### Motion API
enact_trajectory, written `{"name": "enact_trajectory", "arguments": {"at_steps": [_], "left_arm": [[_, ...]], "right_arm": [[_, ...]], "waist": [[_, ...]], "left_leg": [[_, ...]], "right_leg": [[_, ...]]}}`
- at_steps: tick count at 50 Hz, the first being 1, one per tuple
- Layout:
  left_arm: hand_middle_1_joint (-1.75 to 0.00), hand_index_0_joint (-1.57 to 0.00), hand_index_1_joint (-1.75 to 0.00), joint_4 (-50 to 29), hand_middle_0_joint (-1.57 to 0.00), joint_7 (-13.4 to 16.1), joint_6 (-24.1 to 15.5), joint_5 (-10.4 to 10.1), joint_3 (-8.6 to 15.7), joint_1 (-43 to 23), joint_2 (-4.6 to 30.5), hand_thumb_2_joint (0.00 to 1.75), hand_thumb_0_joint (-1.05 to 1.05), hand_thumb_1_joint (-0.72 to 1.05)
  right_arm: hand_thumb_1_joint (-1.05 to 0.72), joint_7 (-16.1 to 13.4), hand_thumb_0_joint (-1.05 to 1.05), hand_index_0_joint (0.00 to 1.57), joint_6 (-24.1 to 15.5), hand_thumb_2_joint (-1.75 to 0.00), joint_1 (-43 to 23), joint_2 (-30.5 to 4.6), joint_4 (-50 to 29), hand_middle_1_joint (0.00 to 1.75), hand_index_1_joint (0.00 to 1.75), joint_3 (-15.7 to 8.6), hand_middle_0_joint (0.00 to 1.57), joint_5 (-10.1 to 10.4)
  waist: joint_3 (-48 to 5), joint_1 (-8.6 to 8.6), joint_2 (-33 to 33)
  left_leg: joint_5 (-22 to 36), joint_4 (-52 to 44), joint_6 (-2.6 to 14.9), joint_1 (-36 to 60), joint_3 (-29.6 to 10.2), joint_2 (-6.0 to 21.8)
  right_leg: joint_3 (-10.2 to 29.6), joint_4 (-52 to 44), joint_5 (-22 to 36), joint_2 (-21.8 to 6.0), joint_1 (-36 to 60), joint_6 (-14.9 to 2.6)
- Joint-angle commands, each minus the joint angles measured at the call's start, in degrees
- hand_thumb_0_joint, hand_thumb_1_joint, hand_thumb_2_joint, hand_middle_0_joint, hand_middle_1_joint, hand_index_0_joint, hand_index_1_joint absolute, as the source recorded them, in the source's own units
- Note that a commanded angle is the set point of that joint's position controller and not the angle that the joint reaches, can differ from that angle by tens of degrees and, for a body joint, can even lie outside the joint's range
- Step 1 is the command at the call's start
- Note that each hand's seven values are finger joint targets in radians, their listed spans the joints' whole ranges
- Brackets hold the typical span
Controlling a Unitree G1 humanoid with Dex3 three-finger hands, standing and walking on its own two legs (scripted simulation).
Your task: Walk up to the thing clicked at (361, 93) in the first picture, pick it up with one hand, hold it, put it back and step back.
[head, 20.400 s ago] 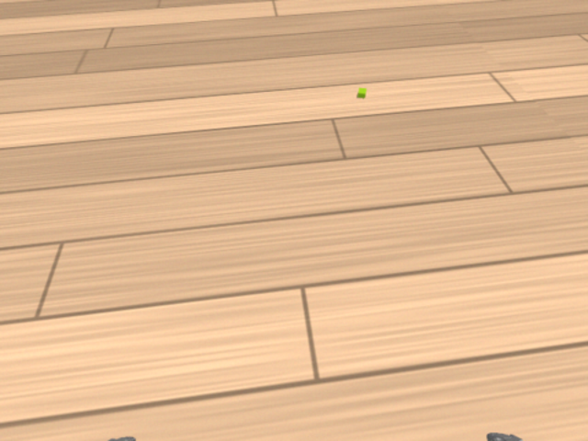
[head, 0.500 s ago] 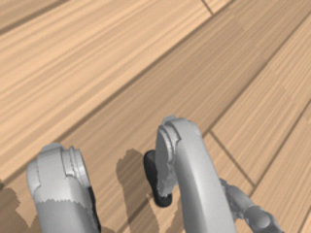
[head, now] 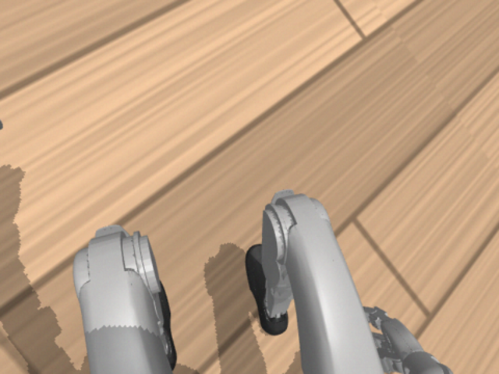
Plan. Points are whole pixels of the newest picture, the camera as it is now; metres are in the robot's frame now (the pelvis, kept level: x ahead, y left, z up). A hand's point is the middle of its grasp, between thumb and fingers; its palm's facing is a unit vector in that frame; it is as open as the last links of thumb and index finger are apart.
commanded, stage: lift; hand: left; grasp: from above
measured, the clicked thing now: out of the picture +0.48 +0.37 -0.18
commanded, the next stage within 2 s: hold in 1.52 s
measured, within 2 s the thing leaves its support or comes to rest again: neither
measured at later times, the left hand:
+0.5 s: hand out of the picture +0.38 +0.35 +0.01, palm faces -0.45 -0.12 -0.89, open 6.0 cm
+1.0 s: hand out of the picture +0.32 +0.30 +0.22, palm faces -0.43 -0.14 -0.89, open 5.9 cm
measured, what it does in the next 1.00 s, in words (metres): rises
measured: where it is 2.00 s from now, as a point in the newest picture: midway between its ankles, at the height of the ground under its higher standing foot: (216, 322)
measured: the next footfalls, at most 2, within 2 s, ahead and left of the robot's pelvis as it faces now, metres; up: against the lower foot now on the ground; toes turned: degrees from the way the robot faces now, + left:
none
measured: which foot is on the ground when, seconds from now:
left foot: down 0.00-1.00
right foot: down 0.00-1.00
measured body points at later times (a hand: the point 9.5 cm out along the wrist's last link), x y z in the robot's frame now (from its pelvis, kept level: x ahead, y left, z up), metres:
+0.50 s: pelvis +0.00 +0.00 +0.10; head +0.19 +0.06 +0.50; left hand +0.40 +0.36 +0.06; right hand +0.14 -0.26 -0.02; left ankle +0.08 +0.12 -0.31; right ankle +0.11 -0.13 -0.31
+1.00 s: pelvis +0.02 +0.00 +0.28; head +0.11 +0.02 +0.72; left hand +0.34 +0.31 +0.27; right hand +0.17 -0.25 +0.17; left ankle +0.08 +0.12 -0.31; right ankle +0.11 -0.13 -0.31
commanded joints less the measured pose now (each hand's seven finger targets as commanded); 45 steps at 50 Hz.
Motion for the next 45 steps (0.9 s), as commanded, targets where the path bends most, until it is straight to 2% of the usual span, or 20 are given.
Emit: {"name": "enact_trajectory", "arguments": {"at_steps": [1, 3, 11, 15, 18, 21, 23, 25, 26, 28, 30, 32, 33, 34, 35, 36, 37, 41, 42, 45], "left_arm": [[-0.39, -1.1, -0.28, -15.0, -0.99, -0.2, 0.9, -3.1, 3.9, -14.6, 18.1, 0.2, 0.0, 0.77], [-0.38, -1.11, -0.27, -16.7, -1.01, -1.1, 0.9, -3.3, 3.9, -12.5, 17.7, 0.21, 0.0, 0.78], [-0.36, -1.18, -0.28, -26.0, -1.09, -4.7, 0.3, -7.0, 3.5, -6.7, 13.5, 0.28, 0.0, 0.86], [-0.36, -1.17, -0.27, -28.8, -1.08, -5.9, 0.2, -8.9, 2.4, -4.2, 11.2, 0.26, 0.0, 0.85], [-0.35, -1.15, -0.24, -32.1, -1.04, -6.3, 0.2, -9.7, 2.1, -1.8, 9.9, 0.2, 0.0, 0.84], [-0.36, -1.16, -0.26, -35.6, -1.05, -6.3, 0.7, -10.4, 2.5, 0.5, 9.0, 0.21, 0.0, 0.86], [-0.39, -1.16, -0.28, -37.5, -1.05, -6.0, 1.5, -11.1, 2.8, 2.8, 8.5, 0.22, 0.0, 0.87], [-0.37, -1.15, -0.27, -40.0, -1.04, -6.0, 2.2, -11.5, 1.7, 3.7, 6.9, 0.22, 0.0, 0.85], [-0.38, -1.15, -0.27, -41.6, -1.04, -6.0, 2.5, -11.5, 2.2, 3.4, 7.6, 0.21, 0.0, 0.86], [-0.39, -1.16, -0.28, -41.3, -1.04, -5.8, 3.7, -12.0, 1.9, 6.5, 6.3, 0.21, 0.0, 0.87], [-0.39, -1.16, -0.28, -44.2, -1.06, -6.1, 4.7, -13.0, 0.4, 7.6, 3.8, 0.24, 0.0, 0.87], [-0.39, -1.15, -0.28, -44.0, -1.04, -6.2, 6.0, -13.6, -0.3, 10.4, 2.8, 0.23, 0.0, 0.86], [-0.38, -1.15, -0.27, -43.7, -1.05, -6.3, 6.7, -13.6, -1.3, 12.3, 0.8, 0.23, 0.0, 0.86], [-0.4, -1.14, -0.29, -45.6, -1.03, -6.3, 7.0, -13.5, -0.9, 12.9, 1.5, 0.23, 0.0, 0.85], [-0.39, -1.14, -0.29, -45.3, -1.03, -6.4, 7.5, -13.9, -1.5, 15.0, 0.1, 0.24, 0.0, 0.85], [-0.41, -1.14, -0.29, -46.6, -1.03, -6.4, 7.9, -13.6, -2.2, 15.3, -0.3, 0.23, 0.0, 0.85], [-0.41, -1.14, -0.3, -47.7, -1.03, -6.2, 8.2, -13.6, -1.5, 14.8, 0.4, 0.24, 0.0, 0.86], [-0.42, -1.15, -0.31, -45.3, -1.04, -5.3, 9.0, -13.4, -3.4, 18.6, -3.3, 0.26, 0.0, 0.86], [-0.42, -1.15, -0.31, -45.0, -1.05, -5.1, 9.1, -13.3, -4.7, 18.0, -5.0, 0.25, 0.0, 0.86], [-0.43, -1.14, -0.32, -43.2, -1.03, -3.8, 9.3, -12.6, -5.4, 16.9, -5.9, 0.23, 0.0, 0.85]], "right_arm": [[-0.89, -1.2, 0.0, 0.2, 0.8, -0.9, 11.4, -15.2, -1.1, 0.3, 0.3, -7.0, 0.2, 0.6], [-0.89, -1.4, 0.0, 0.2, 1.2, -0.9, 11.6, -14.7, -0.9, 0.3, 0.3, -7.5, 0.2, 1.1], [-0.89, -2.5, 0.0, 0.2, 2.1, -0.9, 10.7, -12.3, -1.5, 0.3, 0.3, -9.7, 0.2, 3.0], [-0.89, -3.4, 0.0, 0.2, 2.0, -0.9, 9.4, -11.7, -2.2, 0.3, 0.3, -10.1, 0.2, 3.8], [-0.88, -4.2, 0.0, 0.2, 1.5, -0.89, 8.1, -11.1, -3.0, 0.3, 0.3, -10.5, 0.2, 4.5], [-0.88, -4.8, 0.0, 0.2, 1.4, -0.89, 8.1, -10.7, -3.2, 0.3, 0.3, -10.9, 0.2, 5.1], [-0.89, -5.4, 0.0, 0.2, 1.2, -0.89, 7.5, -10.4, -3.4, 0.3, 0.3, -11.1, 0.2, 5.5], [-0.89, -6.0, 0.0, 0.2, 1.0, -0.89, 7.1, -10.1, -3.4, 0.3, 0.3, -11.4, 0.2, 5.8], [-0.89, -6.3, 0.0, 0.2, 1.0, -0.89, 7.0, -9.9, -3.4, 0.3, 0.3, -11.3, 0.2, 6.0], [-0.89, -6.8, 0.0, 0.2, 0.9, -0.89, 6.2, -9.2, -3.4, 0.3, 0.3, -11.3, 0.2, 6.2], [-0.88, -7.3, 0.0, 0.2, 0.8, -0.89, 5.8, -8.7, -3.4, 0.3, 0.3, -11.4, 0.2, 6.5], [-0.88, -7.8, 0.0, 0.2, 0.5, -0.89, 5.2, -8.2, -3.4, 0.3, 0.3, -11.2, 0.2, 6.7], [-0.88, -8.1, 0.0, 0.2, 0.4, -0.89, 4.9, -7.9, -3.1, 0.3, 0.3, -11.3, 0.2, 6.9], [-0.88, -8.3, 0.0, 0.2, 0.3, -0.89, 4.9, -7.8, -3.2, 0.3, 0.3, -11.3, 0.2, 7.0], [-0.88, -8.5, 0.0, 0.2, 0.1, -0.89, 4.3, -7.5, -3.4, 0.3, 0.3, -11.2, 0.2, 7.2], [-0.88, -8.8, 0.0, 0.2, 0.0, -0.89, 3.9, -7.3, -3.2, 0.3, 0.3, -11.1, 0.2, 7.2], [-0.88, -9.1, 0.0, 0.2, -0.1, -0.89, 3.8, -7.2, -3.2, 0.3, 0.3, -11.1, 0.2, 7.4], [-0.89, -10.3, 0.0, 0.2, -1.3, -0.89, 2.7, -6.2, -2.3, 0.3, 0.3, -10.4, 0.2, 7.9], [-0.89, -10.5, 0.0, 0.2, -1.7, -0.89, 2.9, -5.9, -2.1, 0.3, 0.3, -10.3, 0.2, 8.0], [-0.89, -11.0, 0.0, 0.2, -2.9, -0.9, 2.7, -5.7, -1.4, 0.3, 0.3, -10.3, 0.2, 8.1]], "waist": [[-45.9, 1.42, 22.1], [-46.6, 2.15, 21.7], [-47.4, 4.24, 18.0], [-44.7, 4.22, 15.5], [-44.1, 5.14, 16.0], [-47.2, 5.91, 14.9], [-47.5, 6.4, 14.4], [-47.7, 6.52, 14.3], [-47.9, 6.76, 15.2], [-45.9, 6.81, 12.4], [-45.4, 6.65, 12.0], [-43.5, 7.1, 10.9], [-42.4, 7.01, 10.4], [-42.8, 7.5, 11.4], [-42.3, 7.82, 10.2], [-41.6, 7.64, 10.5], [-42.0, 8.0, 9.9], [-34.4, 8.19, 8.7], [-32.6, 7.6, 8.5], [-30.0, 7.74, 7.7]], "left_leg": [[12.2, -17.8, -0.06, 36.9, 4.1, -0.6], [12.7, -18.7, 0.04, 38.3, 4.2, -0.5], [7.9, -25.6, 1.02, 40.4, 4.5, -0.3], [3.0, -29.5, 1.39, 40.6, 3.7, -0.2], [1.3, -33.5, 1.22, 43.3, 2.6, 0.0], [4.4, -35.7, 1.01, 48.2, 3.2, 0.1], [5.1, -37.6, 0.96, 50.9, 3.1, 0.1], [5.7, -40.0, 0.82, 54.2, 3.0, 0.4], [7.1, -41.1, 0.72, 55.8, 3.1, 0.3], [6.3, -43.1, 0.98, 56.3, 3.6, 0.3], [6.7, -45.8, 1.03, 59.0, 4.4, 0.3], [6.5, -48.9, 0.92, 61.4, 4.5, 0.5], [6.2, -50.7, 0.81, 62.8, 4.4, 0.7], [6.5, -52.1, 0.73, 64.1, 4.6, 0.6], [6.7, -53.8, 0.63, 65.9, 4.3, 0.7], [6.5, -55.2, 0.57, 66.9, 4.5, 0.8], [6.5, -56.5, 0.58, 68.7, 4.6, 0.8], [4.1, -63.8, 0.18, 72.7, 3.4, 1.0], [3.5, -65.5, 0.09, 73.7, 3.2, 1.2], [3.5, -69.6, -0.01, 77.1, 3.2, 1.2]], "right_leg": [[-3.3, -12.7, 11.8, 2.1, 19.1, -5.19], [-2.8, -13.5, 11.8, 2.2, 19.4, -5.21], [-1.0, -18.4, 10.1, 2.0, 24.0, -4.61], [-0.7, -21.5, 7.2, 2.1, 25.4, -4.39], [-0.6, -23.0, 6.3, 1.9, 26.3, -4.3], [0.0, -26.0, 8.6, 1.9, 31.1, -4.1], [0.2, -27.9, 9.1, 1.8, 33.4, -3.96], [0.4, -30.1, 9.5, 1.8, 35.3, -3.86], [0.6, -31.1, 10.3, 1.7, 36.8, -3.83], [0.9, -34.3, 9.8, 1.8, 40.1, -3.63], [1.6, -38.3, 9.9, 1.6, 43.8, -3.43], [1.8, -41.3, 9.6, 1.9, 47.2, -3.38], [1.9, -42.8, 9.5, 1.8, 48.2, -3.3], [1.9, -44.0, 9.7, 1.9, 50.5, -3.37], [2.0, -45.3, 9.8, 1.9, 51.8, -3.34], [2.1, -46.9, 9.6, 2.0, 53.3, -3.35], [2.4, -48.4, 9.8, 2.1, 55.7, -3.37], [2.6, -53.6, 8.4, 2.3, 59.3, -3.33], [2.7, -55.1, 8.2, 2.4, 60.2, -3.33], [3.3, -59.4, 8.3, 2.4, 64.1, -3.32]]}}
